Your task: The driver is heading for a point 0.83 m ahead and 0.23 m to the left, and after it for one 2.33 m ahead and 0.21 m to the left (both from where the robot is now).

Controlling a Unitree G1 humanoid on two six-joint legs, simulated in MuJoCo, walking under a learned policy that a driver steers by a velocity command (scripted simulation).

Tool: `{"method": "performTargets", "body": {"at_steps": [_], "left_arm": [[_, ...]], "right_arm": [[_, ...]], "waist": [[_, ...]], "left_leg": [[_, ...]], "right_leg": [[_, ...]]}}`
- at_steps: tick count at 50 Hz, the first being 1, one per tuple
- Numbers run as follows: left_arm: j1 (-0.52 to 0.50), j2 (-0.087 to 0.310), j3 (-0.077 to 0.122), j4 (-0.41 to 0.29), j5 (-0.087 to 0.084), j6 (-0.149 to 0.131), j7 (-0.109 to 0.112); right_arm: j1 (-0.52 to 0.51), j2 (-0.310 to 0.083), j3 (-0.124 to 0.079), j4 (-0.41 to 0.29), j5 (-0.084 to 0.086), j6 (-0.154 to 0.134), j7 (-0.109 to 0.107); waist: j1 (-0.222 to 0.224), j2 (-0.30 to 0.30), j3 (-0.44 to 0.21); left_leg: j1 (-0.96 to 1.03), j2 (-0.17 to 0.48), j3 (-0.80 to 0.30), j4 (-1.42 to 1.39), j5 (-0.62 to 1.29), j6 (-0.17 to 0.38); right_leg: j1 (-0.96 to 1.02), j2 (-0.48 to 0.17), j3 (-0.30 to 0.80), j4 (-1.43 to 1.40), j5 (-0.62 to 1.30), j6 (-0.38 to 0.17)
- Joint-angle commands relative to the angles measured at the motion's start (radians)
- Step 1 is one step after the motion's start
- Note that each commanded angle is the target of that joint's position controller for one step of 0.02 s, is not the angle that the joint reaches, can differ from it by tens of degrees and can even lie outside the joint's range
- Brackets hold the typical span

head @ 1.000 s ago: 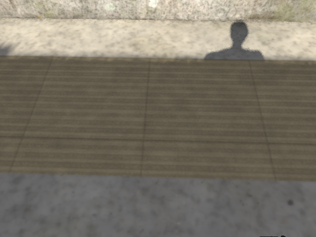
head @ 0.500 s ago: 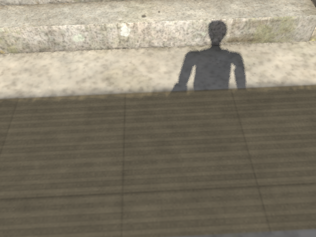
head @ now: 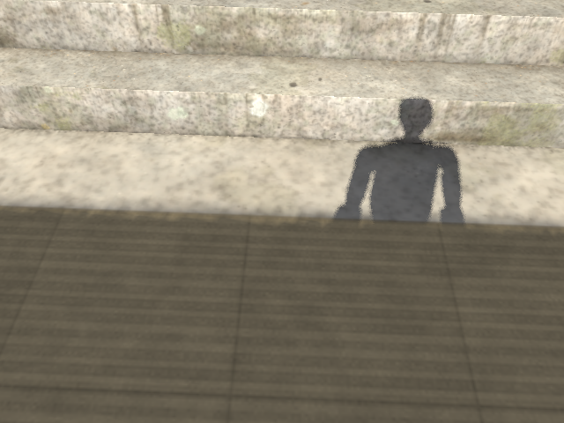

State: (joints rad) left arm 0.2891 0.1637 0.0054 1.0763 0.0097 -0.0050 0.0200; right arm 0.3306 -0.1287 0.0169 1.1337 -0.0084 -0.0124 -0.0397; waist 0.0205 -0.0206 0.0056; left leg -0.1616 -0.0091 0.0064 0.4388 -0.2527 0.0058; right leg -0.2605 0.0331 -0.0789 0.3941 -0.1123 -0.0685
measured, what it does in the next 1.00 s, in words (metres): walks ahead, turning left: left foot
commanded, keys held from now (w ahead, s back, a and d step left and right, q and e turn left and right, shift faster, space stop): no key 0.04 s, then w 0.38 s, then w+q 0.58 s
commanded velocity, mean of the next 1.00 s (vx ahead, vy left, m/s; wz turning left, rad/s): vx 0.37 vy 0.00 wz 0.22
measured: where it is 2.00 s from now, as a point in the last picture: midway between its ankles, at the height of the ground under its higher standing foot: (233, 336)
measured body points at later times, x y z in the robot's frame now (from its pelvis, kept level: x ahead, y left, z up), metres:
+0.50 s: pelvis +0.11 -0.03 +0.00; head +0.11 -0.04 +0.45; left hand +0.06 +0.20 -0.14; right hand +0.14 -0.27 -0.15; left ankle +0.08 +0.09 -0.67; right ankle +0.07 -0.10 -0.74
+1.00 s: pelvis +0.37 +0.03 -0.01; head +0.40 +0.04 +0.44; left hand +0.39 +0.29 -0.14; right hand +0.47 -0.21 -0.15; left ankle +0.39 +0.06 -0.74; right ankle +0.38 -0.12 -0.65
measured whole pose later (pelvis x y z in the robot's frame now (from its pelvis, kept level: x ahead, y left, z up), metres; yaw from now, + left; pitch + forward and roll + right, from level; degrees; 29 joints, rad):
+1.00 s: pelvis +0.37 +0.03 -0.01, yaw +16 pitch +0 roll +0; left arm 0.20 0.20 0.04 0.91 0.04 -0.09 0.00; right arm 0.27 -0.23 -0.08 0.99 -0.01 -0.05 0.01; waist -0.01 -0.01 0.07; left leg -0.23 -0.17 0.06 0.42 -0.18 0.17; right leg -0.50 -0.09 0.02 1.20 -0.30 -0.02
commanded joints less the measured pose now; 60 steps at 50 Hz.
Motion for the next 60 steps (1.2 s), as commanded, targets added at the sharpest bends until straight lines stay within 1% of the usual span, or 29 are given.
{"method": "performTargets", "body": {"at_steps": [1,3,6,9,10,12,15,17,18,19,20,21,22,27,31,35,37,39,41,42,43,44,45,46,47,48,51,56,60], "left_arm": [[0.066,0.063,0.007,0.005,0.001,-0.008,0.003],[0.069,0.059,0.005,0.013,0.0,-0.008,0.004],[0.057,0.08,0.018,0.0,0.004,0.001,-0.001],[-0.012,0.017,0.01,-0.04,0.02,-0.013,-0.018],[-0.024,0.035,0.015,-0.053,0.028,-0.021,-0.023],[-0.017,0.06,0.027,-0.067,0.025,-0.038,-0.033],[0.037,0.029,0.029,-0.065,0.011,-0.058,-0.035],[0.209,0.036,0.041,0.0,0.008,-0.067,-0.025],[0.337,0.105,0.059,0.023,0.021,-0.078,-0.013],[0.431,0.212,0.084,0.045,0.011,-0.07,-0.011],[0.354,0.158,0.07,0.031,0.014,-0.063,-0.009],[0.256,0.132,0.061,-0.006,0.015,-0.068,-0.014],[0.197,0.126,0.059,-0.027,0.015,-0.076,-0.016],[0.258,0.072,0.034,0.008,0.011,-0.106,0.002],[0.257,0.063,0.022,0.009,0.014,-0.112,0.006],[0.272,0.096,0.024,0.02,0.01,-0.118,0.016],[0.26,0.123,0.03,0.021,0.007,-0.118,0.024],[0.233,0.154,0.041,0.014,0.01,-0.108,0.033],[0.195,0.18,0.053,-0.014,0.01,-0.098,0.022],[0.197,0.106,0.043,-0.055,0.023,-0.099,0.008],[0.196,0.086,0.045,-0.12,-0.009,-0.102,-0.012],[0.06,0.142,0.053,-0.151,0.003,-0.114,-0.018],[0.009,0.149,0.054,-0.176,-0.001,-0.126,-0.023],[0.015,0.138,0.055,-0.17,0.003,-0.126,-0.018],[0.028,0.126,0.054,-0.172,0.019,-0.109,-0.015],[0.045,0.109,0.051,-0.172,0.033,-0.086,-0.017],[-0.006,0.106,0.053,-0.209,0.04,-0.045,-0.025],[-0.242,0.13,0.057,-0.307,0.033,-0.031,-0.034],[-0.364,0.133,0.048,-0.362,0.03,-0.032,-0.042]], "right_arm": [[0.052,-0.075,-0.011,-0.015,0.002,-0.011,-0.003],[0.085,-0.073,-0.013,-0.008,-0.002,-0.009,-0.001],[0.115,-0.116,-0.034,-0.023,-0.008,0.001,0.005],[0.166,-0.161,-0.061,-0.015,-0.008,-0.003,0.004],[0.155,-0.171,-0.069,-0.019,-0.009,-0.008,0.003],[0.124,-0.17,-0.077,-0.03,-0.012,-0.022,0.006],[0.065,-0.164,-0.084,-0.043,-0.003,-0.033,0.011],[0.052,-0.142,-0.084,-0.054,-0.008,-0.039,0.014],[0.024,-0.083,-0.068,-0.079,-0.012,-0.05,0.022],[0.014,-0.051,-0.061,-0.127,-0.011,-0.058,0.036],[-0.039,-0.128,-0.077,-0.142,-0.042,-0.057,0.046],[-0.078,-0.116,-0.076,-0.152,-0.039,-0.061,0.058],[-0.065,-0.092,-0.071,-0.142,-0.026,-0.065,0.066],[-0.09,-0.085,-0.077,-0.143,-0.019,-0.039,0.076],[-0.264,-0.065,-0.062,-0.22,-0.015,-0.034,0.078],[-0.375,-0.068,-0.051,-0.279,-0.013,-0.032,0.085],[-0.331,-0.094,-0.061,-0.277,-0.014,-0.033,0.08],[-0.176,-0.128,-0.08,-0.236,-0.017,-0.038,0.071],[0.068,-0.197,-0.119,-0.164,-0.032,-0.045,0.06],[0.111,-0.28,-0.141,-0.165,-0.033,-0.042,0.052],[0.091,-0.32,-0.148,-0.183,-0.022,-0.027,0.057],[0.026,-0.288,-0.141,-0.186,-0.008,-0.021,0.052],[-0.035,-0.245,-0.129,-0.199,-0.002,-0.024,0.049],[-0.073,-0.207,-0.12,-0.202,-0.004,-0.031,0.049],[-0.085,-0.19,-0.113,-0.208,0.001,-0.04,0.044],[-0.087,-0.181,-0.106,-0.208,0.004,-0.05,0.04],[-0.024,-0.218,-0.11,-0.2,0.011,-0.07,0.036],[0.113,-0.226,-0.109,-0.199,0.01,-0.058,0.038],[0.18,-0.23,-0.107,-0.208,0.003,-0.053,0.029]], "waist": [[0.002,0.04,0.078],[-0.008,0.03,0.064],[-0.026,0.051,0.12],[-0.062,0.186,0.159],[-0.06,0.179,0.159],[-0.033,0.133,0.139],[0.019,0.128,0.153],[0.072,0.049,0.128],[0.121,-0.149,0.09],[0.125,-0.338,0.075],[0.076,-0.165,0.139],[0.037,-0.058,0.164],[0.007,-0.021,0.153],[-0.014,-0.035,0.101],[-0.001,-0.049,0.134],[0.011,-0.064,0.15],[-0.021,-0.071,0.11],[-0.091,-0.092,0.019],[-0.204,-0.069,-0.101],[-0.18,0.092,-0.181],[-0.128,0.228,-0.262],[-0.123,0.072,-0.113],[-0.092,0.02,-0.027],[-0.039,-0.058,0.02],[-0.007,-0.067,0.028],[0.014,-0.047,0.021],[0.017,0.003,0.03],[-0.071,0.063,0.051],[-0.112,0.082,0.046]], "left_leg": [[-0.141,0.096,-0.111,-0.145,-0.058,0.049],[-0.123,0.087,-0.107,-0.144,-0.126,0.057],[-0.159,0.085,-0.151,-0.155,-0.467,0.11],[-0.065,0.255,-0.372,-0.312,-0.544,0.193],[-0.051,0.303,-0.406,-0.34,-0.497,0.218],[-0.008,0.296,-0.366,-0.325,-0.405,0.216],[-0.129,0.22,-0.232,-0.243,-0.342,0.178],[-0.293,0.142,-0.147,-0.068,-0.298,0.153],[-0.401,0.043,-0.013,0.244,-0.204,0.116],[-0.611,-0.052,0.085,0.495,-0.284,0.095],[-0.634,0.024,0.01,0.646,-0.247,0.11],[-0.629,0.059,-0.019,0.673,-0.143,0.114],[-0.59,0.079,-0.031,0.661,-0.062,0.105],[-0.589,0.06,-0.006,0.631,0.088,0.074],[-0.581,0.039,0.046,0.445,0.186,0.067],[-0.443,0.013,0.139,0.224,0.22,0.099],[-0.353,-0.031,0.172,0.19,0.178,0.138],[-0.204,-0.086,0.188,0.187,0.098,0.187],[0.118,-0.065,0.088,0.07,0.046,0.256],[0.299,0.198,-0.261,0.065,0.003,0.325],[0.479,0.364,-0.813,-0.142,-0.118,0.489],[0.383,0.328,-0.69,-0.208,-0.187,0.427],[0.239,0.305,-0.568,-0.232,-0.094,0.381],[0.117,0.261,-0.476,-0.244,0.064,0.339],[0.032,0.219,-0.399,-0.242,0.181,0.318],[-0.018,0.182,-0.341,-0.244,0.25,0.302],[-0.053,0.123,-0.265,-0.246,0.361,0.282],[0.056,0.1,-0.289,-0.239,0.425,0.199],[0.176,0.102,-0.321,-0.197,0.496,0.191]], "right_leg": [[0.07,-0.115,0.155,-0.078,-0.117,0.01],[0.057,-0.106,0.153,-0.081,-0.192,0.01],[-0.061,-0.054,0.122,-0.009,-0.488,-0.016],[-0.205,0.004,0.011,0.251,-0.268,0.006],[-0.241,-0.03,0.024,0.33,-0.236,0.003],[-0.268,-0.057,0.044,0.36,-0.273,-0.001],[-0.042,-0.024,-0.012,0.153,-0.253,-0.011],[0.249,-0.003,0.007,0.032,-0.229,-0.009],[0.371,-0.207,0.3,-0.133,-0.404,-0.037],[0.431,-0.403,0.69,-0.289,-0.63,-0.14],[0.325,-0.423,0.707,-0.286,-0.646,-0.169],[0.251,-0.384,0.613,-0.279,-0.576,-0.155],[0.222,-0.344,0.504,-0.292,-0.454,-0.13],[0.284,-0.253,0.167,-0.265,0.098,-0.066],[0.242,-0.227,0.031,-0.264,0.29,-0.053],[0.25,-0.245,-0.051,-0.244,0.462,-0.046],[0.311,-0.258,-0.09,-0.135,0.751,-0.034],[0.348,-0.273,-0.119,0.1,0.969,-0.031],[0.181,-0.253,-0.13,0.524,0.724,-0.025],[-0.05,-0.155,-0.128,0.873,-0.021,-0.008],[-0.395,0.035,0.038,1.135,-0.43,0.021],[-0.524,-0.054,0.126,1.106,-0.305,0.003],[-0.497,-0.093,0.119,1.019,-0.198,0.003],[-0.424,-0.124,0.119,0.933,-0.16,0.013],[-0.353,-0.142,0.124,0.877,-0.163,0.032],[-0.3,-0.152,0.125,0.832,-0.17,0.049],[-0.318,-0.153,0.092,0.719,-0.132,0.089],[-0.465,-0.133,0.073,0.51,0.059,0.116],[-0.512,-0.096,0.077,0.397,0.105,0.111]]}}
Keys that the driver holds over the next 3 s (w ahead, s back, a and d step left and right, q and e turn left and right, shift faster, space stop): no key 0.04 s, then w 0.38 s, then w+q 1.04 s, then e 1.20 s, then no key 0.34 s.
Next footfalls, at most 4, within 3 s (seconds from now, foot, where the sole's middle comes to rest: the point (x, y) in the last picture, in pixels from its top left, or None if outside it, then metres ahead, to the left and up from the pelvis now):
0.82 left None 0.43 0.07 -0.78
1.40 right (272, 326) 0.81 0.06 -0.78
1.84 left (186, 322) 0.81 0.30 -0.78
2.26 right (272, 326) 0.81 0.06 -0.78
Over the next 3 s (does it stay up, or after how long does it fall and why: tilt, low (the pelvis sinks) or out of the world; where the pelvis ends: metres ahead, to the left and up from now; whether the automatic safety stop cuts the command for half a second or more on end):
stays up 0.75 0.17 0.00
